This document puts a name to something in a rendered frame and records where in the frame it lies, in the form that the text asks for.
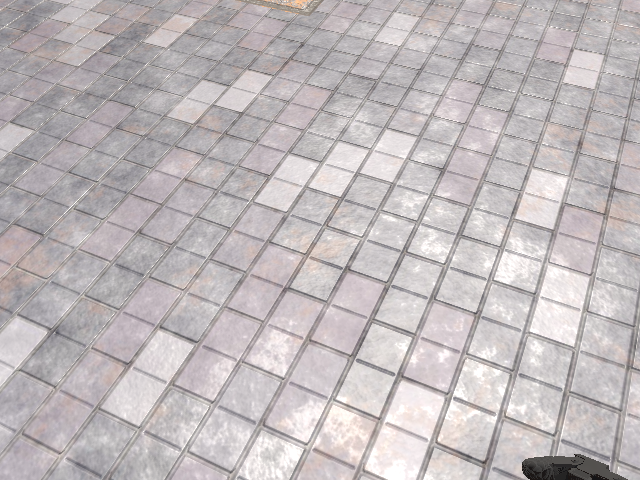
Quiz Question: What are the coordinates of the robot right hand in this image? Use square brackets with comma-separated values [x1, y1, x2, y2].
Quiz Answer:
[522, 454, 628, 480]

